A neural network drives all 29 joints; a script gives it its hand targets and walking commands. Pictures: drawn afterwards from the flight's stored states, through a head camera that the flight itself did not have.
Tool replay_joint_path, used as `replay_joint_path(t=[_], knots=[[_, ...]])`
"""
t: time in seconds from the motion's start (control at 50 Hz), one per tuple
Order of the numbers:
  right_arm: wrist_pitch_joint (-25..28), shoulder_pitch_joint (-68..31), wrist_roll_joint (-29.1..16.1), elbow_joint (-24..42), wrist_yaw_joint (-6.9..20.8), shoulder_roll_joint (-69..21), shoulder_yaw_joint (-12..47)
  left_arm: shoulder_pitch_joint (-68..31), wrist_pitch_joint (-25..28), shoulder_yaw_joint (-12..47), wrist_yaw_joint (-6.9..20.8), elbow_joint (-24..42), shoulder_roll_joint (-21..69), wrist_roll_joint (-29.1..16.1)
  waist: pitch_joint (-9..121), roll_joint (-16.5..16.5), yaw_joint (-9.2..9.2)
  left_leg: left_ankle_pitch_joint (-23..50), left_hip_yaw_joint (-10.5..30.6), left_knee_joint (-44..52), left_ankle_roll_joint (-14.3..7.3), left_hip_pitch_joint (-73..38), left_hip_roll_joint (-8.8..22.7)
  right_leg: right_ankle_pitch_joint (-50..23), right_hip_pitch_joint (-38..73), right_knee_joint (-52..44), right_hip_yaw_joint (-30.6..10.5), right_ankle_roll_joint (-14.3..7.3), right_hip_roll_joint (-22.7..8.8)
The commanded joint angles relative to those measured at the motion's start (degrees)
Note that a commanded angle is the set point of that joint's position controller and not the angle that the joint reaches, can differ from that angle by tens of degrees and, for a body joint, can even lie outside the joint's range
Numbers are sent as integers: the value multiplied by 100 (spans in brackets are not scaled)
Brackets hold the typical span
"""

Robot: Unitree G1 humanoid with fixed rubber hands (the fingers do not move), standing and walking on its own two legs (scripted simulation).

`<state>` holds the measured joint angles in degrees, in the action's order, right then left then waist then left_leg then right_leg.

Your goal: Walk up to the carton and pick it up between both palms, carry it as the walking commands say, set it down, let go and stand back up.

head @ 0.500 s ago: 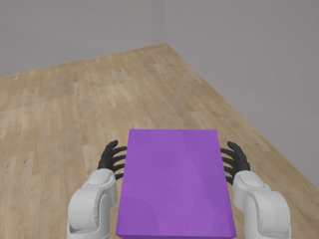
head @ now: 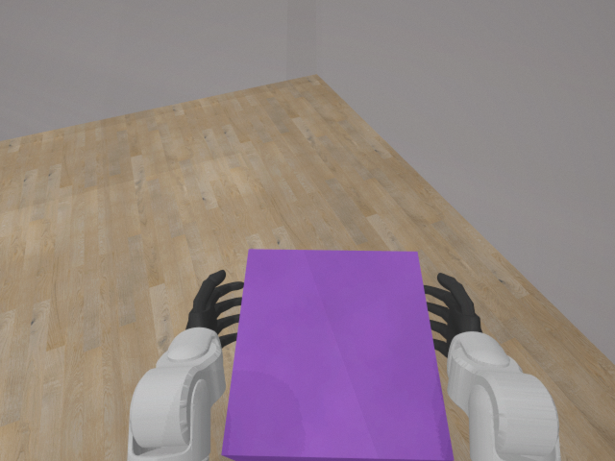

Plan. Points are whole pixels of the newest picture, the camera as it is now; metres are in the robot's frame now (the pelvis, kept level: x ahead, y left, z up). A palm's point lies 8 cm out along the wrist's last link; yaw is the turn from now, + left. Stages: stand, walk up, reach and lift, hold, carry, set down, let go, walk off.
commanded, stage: carry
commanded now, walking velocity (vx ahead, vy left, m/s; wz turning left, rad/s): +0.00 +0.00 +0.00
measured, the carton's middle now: (329, 370) +0.25 +0.00 +0.00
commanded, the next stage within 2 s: hold in 1.88 s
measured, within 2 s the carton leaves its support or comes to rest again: neither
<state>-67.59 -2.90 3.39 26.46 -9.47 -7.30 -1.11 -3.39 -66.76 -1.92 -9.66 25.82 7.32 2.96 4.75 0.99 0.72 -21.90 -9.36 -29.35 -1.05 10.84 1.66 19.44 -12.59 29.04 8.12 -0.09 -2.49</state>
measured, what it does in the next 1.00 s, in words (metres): shifts its weight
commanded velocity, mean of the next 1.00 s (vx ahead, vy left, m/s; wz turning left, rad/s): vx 0.00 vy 0.00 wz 0.00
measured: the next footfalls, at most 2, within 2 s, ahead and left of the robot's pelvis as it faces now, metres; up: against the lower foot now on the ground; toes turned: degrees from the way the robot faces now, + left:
none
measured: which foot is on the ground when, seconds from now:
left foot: down 0.00-1.00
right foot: down 0.00-1.00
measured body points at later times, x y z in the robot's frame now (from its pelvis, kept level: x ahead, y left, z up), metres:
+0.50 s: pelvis +0.00 +0.00 +0.01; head -0.01 +0.00 +0.46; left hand +0.29 +0.14 +0.07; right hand +0.28 -0.15 +0.07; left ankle -0.08 +0.09 -0.72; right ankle -0.06 -0.11 -0.73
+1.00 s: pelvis -0.05 +0.01 +0.00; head -0.08 +0.01 +0.45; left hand +0.24 +0.16 +0.07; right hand +0.23 -0.13 +0.07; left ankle -0.08 +0.09 -0.73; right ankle -0.06 -0.11 -0.73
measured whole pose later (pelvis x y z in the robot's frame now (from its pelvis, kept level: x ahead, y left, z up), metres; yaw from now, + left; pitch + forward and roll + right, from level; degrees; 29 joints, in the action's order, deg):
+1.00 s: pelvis -0.05 +0.01 +0.00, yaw +0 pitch +2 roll +0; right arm -56.0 -7.4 7.5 8.2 -7.3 -7.5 -3.6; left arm -9.2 -55.4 -5.0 -7.1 6.9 7.7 6.5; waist 6.1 0.6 0.0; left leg -18.0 -9.7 -28.4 -2.6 12.4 1.0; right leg 15.7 -14.1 28.3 8.3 0.1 -3.2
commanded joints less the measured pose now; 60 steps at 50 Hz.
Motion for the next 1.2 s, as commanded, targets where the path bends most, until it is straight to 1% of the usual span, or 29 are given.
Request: replay_joint_path(t=[0.0, 0.02, 0.04, 0.06, 0.12, 0.16, 0.22, 0.28, 0.32, 0.36, 0.4, 0.42, 0.48, 0.5, 0.54, 0.56, 0.6, 0.62, 0.66, 0.68, 0.7, 0.74, 0.78, 0.84, 0.9, 0.96, 1.04, 1.1, 1.18], knots=[[137, -2161, -1580, 517, 790, -4698, 3320, -1917, 88, 3218, 838, 318, 4768, -1615, 1465, -522, 18, 3121, 329, -297, 149, -169, 539, -5278, 1006, 112, -525, -244, -840], [143, -2090, -1515, 379, 787, -4611, 3253, -1814, 91, 3148, 842, 167, 4679, -1553, 1435, -470, 0, 3422, 297, -364, 141, -199, 531, -5235, 974, 114, -467, -191, -779], [186, -2038, -1403, 99, 797, -4496, 3104, -1810, 131, 3010, 855, -82, 4550, -1449, 1401, -430, -6, 3657, 279, -377, 143, -228, 538, -5155, 936, 111, -430, -159, -715], [253, -2051, -1326, -89, 821, -4449, 2994, -1881, 201, 2928, 875, -239, 4497, -1379, 1368, -392, -12, 3774, 268, -327, 157, -231, 532, -5054, 909, 106, -398, -135, -672], [389, -2195, -1387, 16, 862, -4706, 3027, -2116, 349, 3036, 907, -71, 4741, -1460, 1308, -296, -39, 3821, 208, -77, 169, -270, 479, -4679, 849, 75, -375, -123, -604], [415, -2090, -1342, -110, 851, -4683, 2956, -2038, 378, 2997, 899, -149, 4698, -1434, 1367, -222, -46, 4093, 187, 1, 154, -387, 476, -4513, 829, 100, -370, -131, -560], [506, -2009, -1243, -344, 862, -4573, 2820, -1981, 470, 2876, 905, -353, 4561, -1332, 1418, -72, -51, 4690, 192, -32, 130, -567, 517, -4196, 693, 160, -331, -109, -484], [618, -2065, -1221, -412, 877, -4590, 2790, -2047, 580, 2820, 918, -418, 4551, -1279, 1386, 18, -48, 4933, 216, -87, 106, -623, 555, -3858, 575, 79, -313, -82, -438], [709, -2100, -1166, -537, 887, -4539, 2723, -2070, 668, 2727, 932, -569, 4494, -1207, 1361, -19, -45, 4781, 214, -105, 106, -549, 549, -3895, 620, 8, -326, -83, -451], [811, -2154, -1116, -653, 901, -4496, 2664, -2092, 770, 2642, 951, -723, 4457, -1144, 1347, -123, -44, 4394, 198, -72, 120, -413, 523, -4124, 734, 0, -367, -102, -507], [918, -2213, -1061, -801, 921, -4455, 2599, -2096, 880, 2560, 971, -902, 4422, -1078, 1345, -185, -51, 4092, 194, 9, 122, -348, 519, -4193, 787, 24, -393, -124, -560], [977, -2239, -1022, -910, 934, -4428, 2552, -2098, 941, 2510, 982, -1013, 4392, -1036, 1352, -171, -56, 4089, 207, 29, 113, -373, 538, -4105, 762, 42, -395, -130, -570], [1207, -2315, -869, -1353, 997, -4347, 2358, -2159, 1179, 2321, 1036, -1425, 4280, -875, 1411, -21, -68, 4429, 303, -63, 61, -534, 671, -3599, 592, 97, -388, -127, -556], [1311, -2352, -805, -1533, 1026, -4324, 2281, -2207, 1283, 2244, 1064, -1596, 4241, -809, 1423, 8, -70, 4419, 332, -90, 45, -544, 707, -3444, 567, 100, -397, -130, -558], [1577, -2448, -654, -1957, 1102, -4270, 2115, -2346, 1545, 2079, 1144, -2023, 4163, -664, 1424, 14, -69, 4117, 374, -130, 21, -509, 749, -3225, 559, 112, -442, -144, -596], [1719, -2535, -643, -2010, 1144, -4322, 2124, -2451, 1687, 2087, 1188, -2099, 4220, -657, 1410, -1, -70, 4004, 396, -133, 19, -505, 757, -3202, 528, 136, -476, -157, -618], [1900, -2743, -793, -1721, 1199, -4598, 2352, -2629, 1869, 2284, 1245, -1900, 4523, -795, 1384, -55, -73, 3675, 440, -82, 10, -546, 768, -2954, 390, 116, -533, -173, -633], [1917, -2792, -902, -1473, 1194, -4758, 2516, -2681, 1881, 2448, 1248, -1642, 4688, -916, 1382, -51, -71, 3489, 469, -83, -18, -513, 768, -2868, 369, 50, -554, -178, -638], [1759, -2736, -1155, -795, 1123, -5041, 2922, -2687, 1725, 2845, 1191, -869, 4970, -1196, 1381, -64, -63, 3126, 503, -39, -52, -410, 736, -2732, 378, -25, -567, -191, -653], [1614, -2567, -1177, -672, 1069, -4991, 2994, -2543, 1581, 2917, 1142, -699, 4941, -1242, 1412, -82, -59, 3093, 504, -40, -65, -401, 733, -2785, 396, -42, -569, -197, -659], [1475, -2373, -1134, -698, 1021, -4835, 2962, -2368, 1440, 2896, 1096, -698, 4819, -1220, 1440, -91, -55, 3132, 498, -43, -73, -399, 735, -2872, 419, -46, -567, -201, -663], [1303, -2131, -968, -979, 974, -4433, 2715, -2170, 1250, 2687, 1052, -989, 4475, -1080, 1441, -76, -47, 3176, 488, -8, -74, -366, 730, -2888, 443, -48, -553, -196, -667], [1285, -2190, -861, -1212, 998, -4258, 2511, -2238, 1215, 2494, 1069, -1269, 4315, -956, 1298, -41, -49, 2889, 533, 131, -71, -270, 726, -2512, 370, -120, -564, -179, -679], [1346, -2475, -862, -1290, 1052, -4410, 2454, -2511, 1262, 2391, 1115, -1396, 4432, -911, 1005, -33, -59, 2099, 667, 444, -77, -95, 743, -1640, 202, -329, -610, -154, -687], [1346, -2606, -914, -1236, 1064, -4600, 2501, -2634, 1256, 2409, 1130, -1383, 4607, -957, 905, -45, -60, 1799, 731, 611, -81, -9, 766, -1244, 140, -432, -601, -135, -661], [1273, -2571, -901, -1310, 1051, -4580, 2463, -2598, 1183, 2368, 1116, -1479, 4605, -939, 956, -31, -58, 1874, 737, 638, -81, -13, 776, -1254, 148, -447, -582, -124, -657], [1385, -2670, -768, -1763, 1125, -4495, 2246, -2683, 1289, 2127, 1179, -1996, 4493, -758, 941, -5, -67, 1817, 762, 678, -76, 21, 772, -1145, 113, -450, -573, -107, -664], [1496, -2853, -858, -1669, 1187, -4760, 2373, -2847, 1397, 2224, 1246, -1933, 4727, -825, 928, -12, -74, 1689, 795, 715, -82, 50, 772, -1036, 67, -457, -573, -104, -653], [1508, -2822, -855, -1711, 1203, -4790, 2406, -2824, 1412, 2258, 1275, -1982, 4766, -835, 1073, -37, -73, 1891, 771, 624, -96, -6, 764, -1258, 91, -420, -569, -105, -663]])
